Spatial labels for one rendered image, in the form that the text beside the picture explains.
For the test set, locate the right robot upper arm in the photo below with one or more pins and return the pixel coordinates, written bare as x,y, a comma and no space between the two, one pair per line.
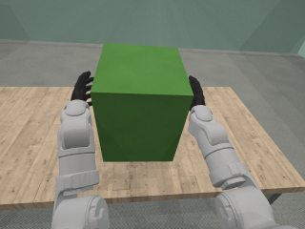
245,208

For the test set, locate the left robot hand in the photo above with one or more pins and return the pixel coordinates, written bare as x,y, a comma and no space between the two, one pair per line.
80,88

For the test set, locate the robot left forearm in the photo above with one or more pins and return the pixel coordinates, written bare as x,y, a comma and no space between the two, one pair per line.
76,152

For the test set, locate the right robot hand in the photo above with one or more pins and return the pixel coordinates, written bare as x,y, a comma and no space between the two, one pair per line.
198,96

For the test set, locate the table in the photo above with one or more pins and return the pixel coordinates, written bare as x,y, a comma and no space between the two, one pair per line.
29,162

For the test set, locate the left robot upper arm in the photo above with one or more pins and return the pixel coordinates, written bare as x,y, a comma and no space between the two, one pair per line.
89,212

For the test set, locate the robot right forearm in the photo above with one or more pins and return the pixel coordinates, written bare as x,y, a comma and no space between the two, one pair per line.
226,170

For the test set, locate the carton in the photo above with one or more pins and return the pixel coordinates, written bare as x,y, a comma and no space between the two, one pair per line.
141,96

